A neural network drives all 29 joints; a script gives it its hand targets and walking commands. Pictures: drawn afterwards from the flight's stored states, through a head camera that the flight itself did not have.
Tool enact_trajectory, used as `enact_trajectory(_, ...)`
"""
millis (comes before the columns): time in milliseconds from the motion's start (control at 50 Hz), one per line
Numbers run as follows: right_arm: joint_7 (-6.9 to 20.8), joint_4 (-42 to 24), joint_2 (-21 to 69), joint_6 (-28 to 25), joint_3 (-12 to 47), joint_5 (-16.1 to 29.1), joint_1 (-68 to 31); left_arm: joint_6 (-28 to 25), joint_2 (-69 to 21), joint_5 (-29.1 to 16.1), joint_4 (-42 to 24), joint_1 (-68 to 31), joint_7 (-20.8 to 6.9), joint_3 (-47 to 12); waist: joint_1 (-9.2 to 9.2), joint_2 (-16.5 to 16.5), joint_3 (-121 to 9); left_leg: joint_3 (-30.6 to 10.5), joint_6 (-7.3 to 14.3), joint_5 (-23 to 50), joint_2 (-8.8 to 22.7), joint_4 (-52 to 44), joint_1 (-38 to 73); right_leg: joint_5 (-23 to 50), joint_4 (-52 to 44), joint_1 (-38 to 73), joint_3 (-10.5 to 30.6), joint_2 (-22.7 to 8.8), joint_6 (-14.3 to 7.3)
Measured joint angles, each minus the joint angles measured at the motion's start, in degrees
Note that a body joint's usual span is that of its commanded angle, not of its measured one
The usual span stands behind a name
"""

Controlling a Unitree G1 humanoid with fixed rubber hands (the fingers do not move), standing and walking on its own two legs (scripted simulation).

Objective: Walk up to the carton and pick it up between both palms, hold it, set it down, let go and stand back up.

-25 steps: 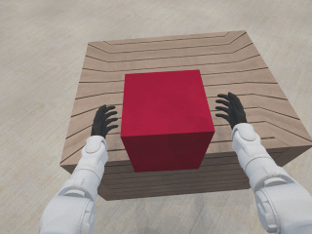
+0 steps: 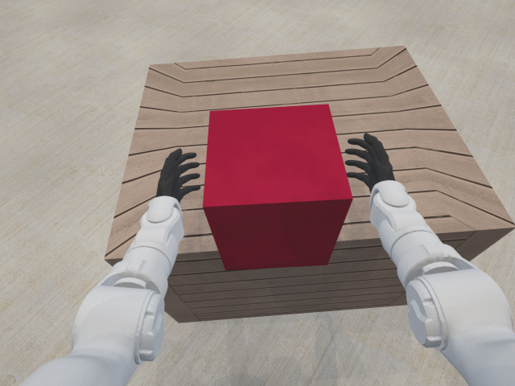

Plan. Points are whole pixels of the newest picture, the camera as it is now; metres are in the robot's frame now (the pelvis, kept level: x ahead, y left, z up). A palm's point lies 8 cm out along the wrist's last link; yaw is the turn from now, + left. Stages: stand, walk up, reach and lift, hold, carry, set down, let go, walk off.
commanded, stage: reach and lift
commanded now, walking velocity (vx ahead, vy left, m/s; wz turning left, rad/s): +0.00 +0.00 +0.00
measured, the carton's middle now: (272, 193) +0.44 -0.01 -0.03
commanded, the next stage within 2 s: none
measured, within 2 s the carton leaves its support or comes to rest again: neither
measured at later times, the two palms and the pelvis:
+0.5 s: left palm (185, 187) +0.44 +0.15 +0.01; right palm (371, 169) +0.45 -0.19 +0.02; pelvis +0.03 +0.00 +0.00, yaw +0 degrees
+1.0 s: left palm (185, 176) +0.45 +0.14 +0.03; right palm (361, 165) +0.45 -0.16 +0.04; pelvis +0.01 +0.00 +0.00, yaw +0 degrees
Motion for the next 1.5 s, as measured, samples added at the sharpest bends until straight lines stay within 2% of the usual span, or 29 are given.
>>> enact_trajectory(260, -1.09, 1.98, 1.18, -1.06, -3.01, -3.53, -4.43, -0.84, -2.17, 1.87, 2.11, -4.59, 1.54, 1.61, -0.05, 0.68, -3.55, -0.10, -0.06, 0.22, -0.06, 0.31, -6.11, -0.20, 1.02, -6.42, -0.02, -0.06, -0.04)
enact_trajectory(620, 0.44, 2.45, 0.47, -2.09, -3.11, -3.67, -1.12, -2.21, -2.55, 2.42, 2.29, -0.82, 0.77, 2.11, 0.41, 0.04, -3.01, -0.25, -0.34, 1.38, 0.09, -5.17, -2.20, 0.91, -4.83, -2.23, -0.33, 0.13, -0.02)
enact_trajectory(800, -0.39, 2.95, 1.62, -2.99, -4.34, -5.17, -3.71, -2.96, -2.21, 3.02, 3.16, -4.09, 1.11, 2.66, 0.46, -0.10, -3.27, -0.47, 0.01, 1.85, -0.30, -4.38, -4.92, 1.38, -3.87, -4.92, -0.46, -0.25, 0.13)
enact_trajectory(920, -1.15, 3.46, 2.07, -1.87, -6.50, -7.12, -5.32, -1.81, -3.00, 3.99, 3.34, -6.32, 1.27, 2.72, 0.25, -0.24, -4.59, -0.46, 0.22, 2.43, -0.54, -4.29, -6.21, 2.35, -4.59, -5.84, -0.42, -0.46, 0.28)
enact_trajectory(1120, -0.15, 5.08, 2.29, -1.17, -9.44, -8.93, -6.79, 0.37, -4.03, 6.95, 3.68, -7.40, 2.50, 5.62, 0.65, 0.01, -5.13, 0.14, 0.34, 2.89, -0.58, -4.70, -5.62, 3.18, -5.25, -5.37, 0.20, -0.48, 0.34)
enact_trajectory(1380, -0.39, 0.88, 3.72, 0.67, -11.87, -12.79, -4.72, 1.74, -5.03, 10.11, 0.38, -5.58, 3.02, 9.00, 0.79, -0.10, -5.39, -0.25, -0.06, 3.42, 0.03, -5.82, -4.97, 3.52, -6.26, -4.66, -0.22, 0.15, -0.21)
enact_trajectory(1500, -0.70, 1.00, 4.32, 0.60, -12.64, -13.46, -3.99, 1.82, -5.41, 11.31, 0.18, -4.63, 3.24, 9.78, 0.72, 0.14, -5.84, -0.42, -0.20, 3.61, 0.12, -6.91, -3.76, 3.48, -7.05, -3.53, -0.43, 0.24, -0.33)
